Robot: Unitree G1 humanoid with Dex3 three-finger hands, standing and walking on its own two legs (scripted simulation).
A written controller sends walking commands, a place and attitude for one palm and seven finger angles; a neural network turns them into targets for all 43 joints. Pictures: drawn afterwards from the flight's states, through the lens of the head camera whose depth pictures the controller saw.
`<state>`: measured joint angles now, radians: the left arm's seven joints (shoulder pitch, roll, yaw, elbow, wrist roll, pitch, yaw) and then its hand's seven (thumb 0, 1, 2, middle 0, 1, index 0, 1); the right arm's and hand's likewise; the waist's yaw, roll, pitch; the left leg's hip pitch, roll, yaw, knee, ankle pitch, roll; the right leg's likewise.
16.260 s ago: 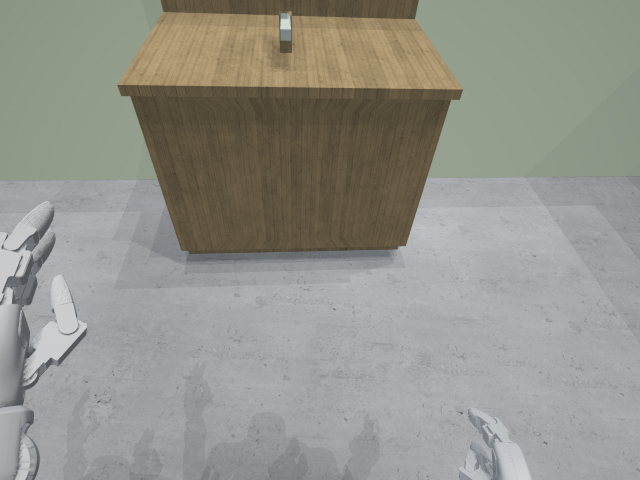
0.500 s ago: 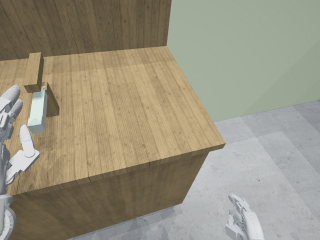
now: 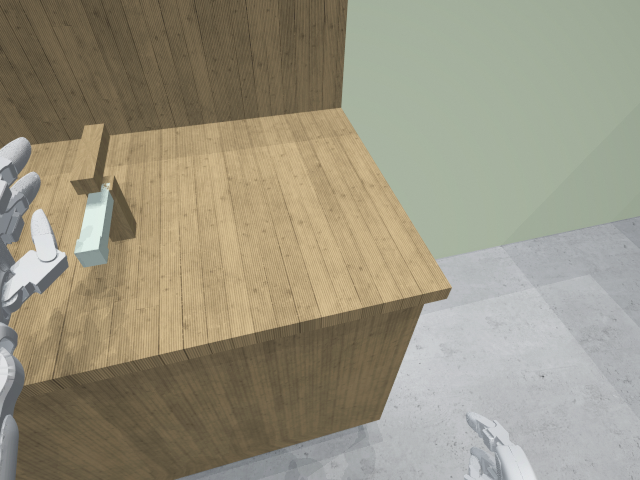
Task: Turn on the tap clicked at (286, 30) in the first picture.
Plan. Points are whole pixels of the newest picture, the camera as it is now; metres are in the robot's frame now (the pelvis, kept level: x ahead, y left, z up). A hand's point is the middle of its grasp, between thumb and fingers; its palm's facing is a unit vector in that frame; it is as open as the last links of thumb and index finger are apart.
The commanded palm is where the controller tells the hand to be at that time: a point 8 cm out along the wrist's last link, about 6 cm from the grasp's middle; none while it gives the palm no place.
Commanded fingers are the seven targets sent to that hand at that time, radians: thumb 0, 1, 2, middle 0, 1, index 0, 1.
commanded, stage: turn the palm inward beside the body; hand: left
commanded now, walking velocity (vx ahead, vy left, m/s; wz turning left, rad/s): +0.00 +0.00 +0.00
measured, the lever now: (92, 251) +0.34 +0.34 +0.10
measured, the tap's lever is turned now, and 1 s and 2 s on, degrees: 0 0 0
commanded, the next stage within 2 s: none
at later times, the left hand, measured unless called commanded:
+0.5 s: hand (126, 320) +0.22 +0.22 +0.15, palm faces +0.46 -0.84 -0.30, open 7.4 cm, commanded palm +0.15 +0.26 +0.17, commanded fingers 0.00 0.90 0.90 -0.20 -0.30 -0.20 -0.30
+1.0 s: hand (114, 331) +0.21 +0.23 +0.15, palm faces +0.49 -0.85 -0.22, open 7.4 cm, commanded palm +0.15 +0.26 +0.16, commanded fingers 0.00 0.90 0.90 -0.20 -0.30 -0.20 -0.30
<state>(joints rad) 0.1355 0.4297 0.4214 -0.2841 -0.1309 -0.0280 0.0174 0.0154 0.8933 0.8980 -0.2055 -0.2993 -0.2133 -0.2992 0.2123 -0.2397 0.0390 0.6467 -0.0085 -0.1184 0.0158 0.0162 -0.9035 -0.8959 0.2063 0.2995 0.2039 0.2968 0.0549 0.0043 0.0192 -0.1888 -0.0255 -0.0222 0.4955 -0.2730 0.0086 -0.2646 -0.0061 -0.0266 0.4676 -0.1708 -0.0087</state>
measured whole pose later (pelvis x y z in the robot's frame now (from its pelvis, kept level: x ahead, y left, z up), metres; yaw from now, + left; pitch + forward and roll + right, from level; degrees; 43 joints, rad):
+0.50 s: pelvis +0.00 -0.04 -0.02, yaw +2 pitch +0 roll +0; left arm 0.32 0.36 0.30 -0.39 -0.13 0.01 0.12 0.02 0.89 0.90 -0.20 -0.30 -0.21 -0.30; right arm 0.15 -0.23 0.01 0.65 0.03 -0.14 -0.06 0.02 -0.90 -0.90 0.20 0.30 0.20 0.30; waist 0.06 0.04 -0.03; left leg -0.31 0.01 -0.07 0.68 -0.37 -0.04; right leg -0.39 0.02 -0.08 0.67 -0.29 -0.05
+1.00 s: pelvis +0.03 -0.02 -0.02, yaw +2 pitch +1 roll +0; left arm 0.48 0.28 0.26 -0.53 -0.16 0.03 0.15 0.02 0.90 0.90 -0.20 -0.30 -0.21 -0.30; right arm 0.21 -0.22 0.02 0.63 0.03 -0.20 -0.07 0.02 -0.90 -0.90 0.20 0.30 0.20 0.30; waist 0.09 0.03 -0.07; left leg -0.30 -0.02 -0.06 0.68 -0.40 -0.01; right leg -0.37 -0.01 -0.07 0.68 -0.32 -0.03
